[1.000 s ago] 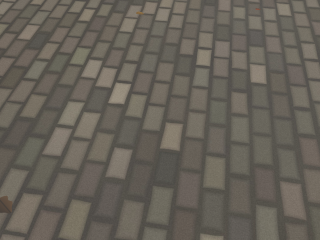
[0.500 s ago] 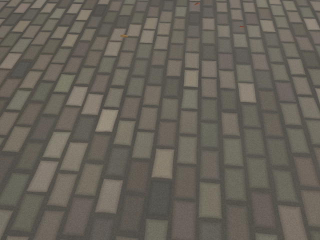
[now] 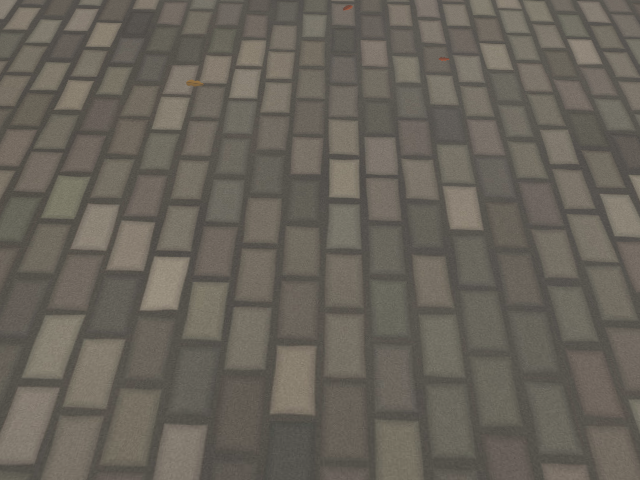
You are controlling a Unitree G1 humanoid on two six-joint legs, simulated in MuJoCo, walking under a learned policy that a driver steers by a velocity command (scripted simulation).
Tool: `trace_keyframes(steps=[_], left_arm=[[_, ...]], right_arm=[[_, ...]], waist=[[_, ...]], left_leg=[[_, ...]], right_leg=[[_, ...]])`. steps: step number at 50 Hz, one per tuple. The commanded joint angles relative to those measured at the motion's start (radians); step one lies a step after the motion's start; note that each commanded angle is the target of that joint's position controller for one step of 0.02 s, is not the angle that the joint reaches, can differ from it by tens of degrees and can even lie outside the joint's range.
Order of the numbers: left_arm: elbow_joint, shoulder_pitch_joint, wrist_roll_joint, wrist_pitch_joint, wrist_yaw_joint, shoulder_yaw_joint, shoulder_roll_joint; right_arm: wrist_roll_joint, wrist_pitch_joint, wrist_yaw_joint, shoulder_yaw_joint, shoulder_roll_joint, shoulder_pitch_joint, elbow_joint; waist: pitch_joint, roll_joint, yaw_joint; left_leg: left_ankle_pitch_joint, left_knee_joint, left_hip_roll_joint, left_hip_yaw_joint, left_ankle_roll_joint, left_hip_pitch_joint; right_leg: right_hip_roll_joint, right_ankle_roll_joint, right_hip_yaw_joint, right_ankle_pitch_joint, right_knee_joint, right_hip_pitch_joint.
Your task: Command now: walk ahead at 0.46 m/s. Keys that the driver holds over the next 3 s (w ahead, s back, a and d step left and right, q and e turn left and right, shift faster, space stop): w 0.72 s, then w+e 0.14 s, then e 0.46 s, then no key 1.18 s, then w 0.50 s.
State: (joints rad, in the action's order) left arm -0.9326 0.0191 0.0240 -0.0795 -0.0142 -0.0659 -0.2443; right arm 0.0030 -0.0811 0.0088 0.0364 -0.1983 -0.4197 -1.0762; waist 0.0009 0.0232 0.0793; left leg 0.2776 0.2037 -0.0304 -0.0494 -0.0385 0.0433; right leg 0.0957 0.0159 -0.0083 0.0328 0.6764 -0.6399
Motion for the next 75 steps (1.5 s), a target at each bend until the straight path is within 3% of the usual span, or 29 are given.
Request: trace_keyframes(steps=[1, 5, 7, 8, 9, 10, 11, 13, 15, 21, 31, 34, 36, 37, 38, 39, 40, 43, 47, 55, 60, 61, 62, 63, 64, 66, 67, 69, 75], left_arm=[[0.090, -0.150, 0.005, -0.011, -0.015, 0.008, -0.036], [0.101, -0.101, 0.005, -0.019, -0.028, -0.012, -0.097], [0.020, 0.176, 0.003, -0.015, -0.020, -0.055, -0.167], [-0.017, 0.358, -0.009, -0.011, -0.009, -0.075, -0.242], [-0.033, 0.402, -0.019, -0.009, -0.017, -0.074, -0.284], [-0.027, 0.363, -0.009, -0.015, -0.020, -0.048, -0.199], [-0.008, 0.266, -0.006, -0.022, -0.018, -0.035, -0.156], [0.020, 0.127, -0.027, -0.034, -0.023, -0.018, -0.104], [0.011, 0.111, -0.037, -0.039, -0.027, -0.006, -0.070], [-0.027, 0.238, -0.029, -0.034, 0.012, -0.014, -0.134], [-0.087, 0.418, -0.011, 0.001, 0.026, -0.019, -0.152], [-0.081, 0.386, -0.009, 0.015, 0.030, -0.030, -0.178], [-0.062, 0.348, -0.012, 0.021, 0.030, -0.020, -0.154], [-0.037, 0.419, -0.024, 0.010, 0.023, 0.006, -0.075], [-0.052, 0.478, -0.017, -0.014, 0.015, 0.031, 0.001], [-0.040, 0.378, 0.018, -0.030, 0.012, -0.001, -0.114], [-0.011, 0.295, 0.033, -0.038, 0.015, -0.011, -0.146], [-0.019, 0.293, 0.014, -0.006, 0.029, -0.024, -0.097], [0.002, 0.293, 0.003, 0.033, 0.038, -0.029, -0.058], [0.132, 0.081, -0.021, 0.043, -0.016, -0.018, -0.052], [0.138, 0.256, -0.020, 0.037, -0.035, -0.066, -0.160], [0.143, 0.312, -0.027, 0.035, -0.014, -0.093, -0.252], [0.162, 0.284, -0.032, 0.044, 0.004, -0.099, -0.323], [0.190, 0.300, -0.042, 0.044, -0.005, -0.080, -0.274], [0.220, 0.233, -0.035, 0.042, -0.006, -0.072, -0.235], [0.240, 0.127, -0.006, 0.050, 0.008, -0.054, -0.171], [0.246, 0.104, -0.014, 0.055, 0.015, -0.049, -0.158], [0.253, 0.105, -0.036, 0.059, 0.024, -0.048, -0.163], [0.254, 0.115, -0.038, 0.074, 0.046, -0.044, -0.174]], right_arm=[[0.012, -0.007, 0.008, 0.038, -0.180, -0.033, 0.023], [0.015, 0.006, 0.009, 0.054, -0.202, -0.003, 0.026], [0.009, 0.019, 0.009, 0.049, -0.187, 0.023, 0.039], [-0.010, 0.021, 0.008, 0.032, -0.150, 0.006, 0.063], [0.002, -0.003, -0.002, -0.005, -0.005, -0.115, 0.067], [0.029, -0.029, -0.009, 0.017, -0.102, -0.030, 0.069], [0.049, -0.044, -0.010, 0.031, -0.155, 0.068, 0.104], [0.028, -0.043, 0.007, 0.044, -0.162, 0.135, 0.114], [0.022, -0.015, 0.011, 0.047, -0.122, 0.088, 0.105], [0.001, 0.006, 0.011, 0.055, -0.124, 0.270, 0.173], [0.019, -0.018, -0.042, 0.024, -0.100, 0.561, 0.277], [0.022, -0.027, -0.053, 0.038, -0.148, 0.486, 0.274], [0.014, -0.028, -0.043, 0.083, -0.235, 0.185, 0.186], [-0.010, -0.026, -0.033, 0.106, -0.327, 0.019, 0.157], [-0.003, -0.020, -0.036, 0.096, -0.312, -0.021, 0.143], [0.005, -0.021, -0.032, 0.073, -0.232, 0.019, 0.148], [0.007, -0.024, -0.027, 0.062, -0.200, 0.114, 0.167], [-0.020, -0.038, -0.033, 0.038, -0.115, 0.252, 0.174], [-0.033, -0.042, -0.014, 0.046, -0.151, 0.265, 0.158], [-0.002, 0.014, 0.045, 0.061, -0.220, 0.229, 0.157], [0.024, 0.061, 0.060, 0.074, -0.236, 0.275, 0.196], [-0.001, 0.058, 0.052, 0.065, -0.216, 0.229, 0.209], [-0.055, 0.049, 0.032, 0.037, -0.115, 0.150, 0.236], [-0.020, 0.035, 0.012, 0.036, -0.153, 0.162, 0.242], [0.017, 0.032, 0.005, 0.046, -0.187, 0.249, 0.262], [-0.002, 0.050, 0.027, 0.055, -0.202, 0.305, 0.259], [-0.008, 0.064, 0.035, 0.061, -0.213, 0.297, 0.262], [-0.009, 0.078, 0.040, 0.060, -0.191, 0.268, 0.254], [-0.002, 0.086, 0.048, 0.046, -0.163, 0.286, 0.252]], waist=[[0.129, -0.102, -0.007], [0.073, -0.120, -0.075], [-0.093, -0.124, -0.211], [-0.235, 0.004, -0.255], [-0.375, 0.270, -0.169], [-0.311, 0.180, -0.198], [-0.165, 0.139, -0.179], [-0.055, 0.014, -0.110], [-0.044, 0.045, -0.058], [0.044, 0.015, -0.082], [0.103, 0.024, -0.167], [0.046, 0.069, -0.103], [-0.143, 0.064, 0.042], [-0.313, -0.091, 0.048], [-0.438, -0.274, 0.026], [-0.329, -0.197, 0.049], [-0.187, -0.158, 0.028], [-0.044, -0.117, -0.072], [0.018, -0.101, -0.122], [-0.009, -0.088, -0.065], [-0.098, -0.068, -0.173], [-0.170, 0.076, -0.184], [-0.267, 0.272, -0.075], [-0.428, 0.178, -0.123], [-0.334, 0.088, -0.133], [-0.156, -0.029, -0.093], [-0.133, -0.004, -0.068], [-0.135, 0.047, -0.055], [-0.150, 0.090, -0.081]], left_leg=[[-0.277, -0.097, 0.263, 0.120, -0.149, -0.090], [-0.572, 0.033, 0.300, 0.092, -0.113, 0.022], [-0.791, 0.362, 0.228, 0.029, -0.065, -0.060], [-0.476, 0.700, 0.163, -0.008, -0.031, -0.298], [0.255, 1.033, -0.033, 0.060, 0.022, -0.631], [0.284, 1.159, 0.010, 0.184, -0.001, -0.739], [0.200, 1.175, 0.063, 0.155, -0.022, -0.810], [0.033, 1.068, 0.155, 0.127, -0.031, -0.708], [-0.009, 0.995, 0.190, 0.137, -0.034, -0.609], [-0.246, 0.696, 0.201, 0.114, 0.021, -0.767], [-0.321, 0.327, 0.121, 0.047, 0.005, -0.771], [-0.207, 0.291, 0.071, 0.013, -0.037, -0.613], [-0.242, 0.299, 0.050, 0.003, -0.100, -0.170], [-0.198, 0.321, 0.311, 0.351, -0.217, 0.254], [-0.043, 0.164, 0.457, 0.740, -0.300, 0.423], [0.037, 0.124, 0.418, 0.670, -0.244, 0.344], [-0.015, 0.097, 0.394, 0.511, -0.200, 0.185], [-0.136, -0.017, 0.300, 0.248, -0.141, -0.158], [-0.644, -0.019, 0.279, 0.030, -0.148, -0.261], [-0.708, 0.065, 0.284, -0.127, -0.122, -0.109], [-0.824, 0.471, 0.249, -0.155, -0.036, -0.057], [-0.513, 0.732, 0.174, -0.163, 0.035, -0.231], [0.424, 1.071, -0.015, -0.106, 0.103, -0.573], [0.460, 1.209, -0.038, 0.120, 0.090, -0.660], [0.365, 1.204, 0.001, 0.148, 0.070, -0.724], [0.223, 1.058, 0.069, 0.137, 0.071, -0.711], [0.191, 1.002, 0.083, 0.137, 0.071, -0.648], [0.151, 0.923, 0.070, 0.112, 0.079, -0.572], [0.056, 0.695, 0.079, 0.100, 0.114, -0.496]], right_leg=[[-0.026, 0.011, -0.022, -0.070, -0.093, 0.010], [-0.063, 0.070, -0.035, 0.012, -0.144, 0.135], [-0.112, 0.117, -0.066, 0.038, -0.136, 0.510], [0.087, 0.179, 0.175, 0.099, -0.124, 0.819], [0.304, 0.335, 0.706, 0.377, -0.320, 1.059], [0.274, 0.295, 0.764, 0.488, -0.410, 1.003], [0.249, 0.250, 0.609, 0.435, -0.420, 0.870], [0.182, 0.213, 0.389, 0.210, -0.464, 0.577], [0.139, 0.207, 0.288, 0.153, -0.513, 0.460], [0.121, 0.213, 0.173, 0.059, -0.590, 0.466], [0.151, 0.176, 0.076, -0.076, -0.504, 0.706], [0.170, 0.147, 0.068, -0.365, -0.390, 0.755], [0.089, 0.097, -0.001, -0.544, -0.052, 0.627], [-0.018, 0.039, -0.040, -0.192, 0.328, 0.260], [-0.157, 0.013, 0.065, 0.540, 0.569, 0.016], [-0.102, 0.034, 0.156, 0.533, 0.666, -0.088], [-0.049, 0.047, 0.123, 0.438, 0.657, -0.128], [0.048, 0.048, 0.115, 0.248, 0.524, 0.033], [0.025, 0.009, 0.098, 0.175, 0.429, 0.039], [-0.023, 0.006, -0.024, -0.060, -0.012, 0.081], [-0.133, 0.101, -0.082, 0.002, -0.197, 0.318], [-0.018, 0.164, 0.110, -0.422, -0.220, 0.536], [0.211, 0.346, 0.462, -0.875, -0.135, 0.815], [0.276, 0.433, 0.637, -0.610, -0.233, 0.869], [0.231, 0.387, 0.555, -0.424, -0.279, 0.785], [0.149, 0.285, 0.416, -0.166, -0.336, 0.539], [0.126, 0.267, 0.382, -0.108, -0.353, 0.446], [0.088, 0.256, 0.327, -0.140, -0.365, 0.373], [0.060, 0.228, 0.286, 0.046, -0.379, 0.345]])
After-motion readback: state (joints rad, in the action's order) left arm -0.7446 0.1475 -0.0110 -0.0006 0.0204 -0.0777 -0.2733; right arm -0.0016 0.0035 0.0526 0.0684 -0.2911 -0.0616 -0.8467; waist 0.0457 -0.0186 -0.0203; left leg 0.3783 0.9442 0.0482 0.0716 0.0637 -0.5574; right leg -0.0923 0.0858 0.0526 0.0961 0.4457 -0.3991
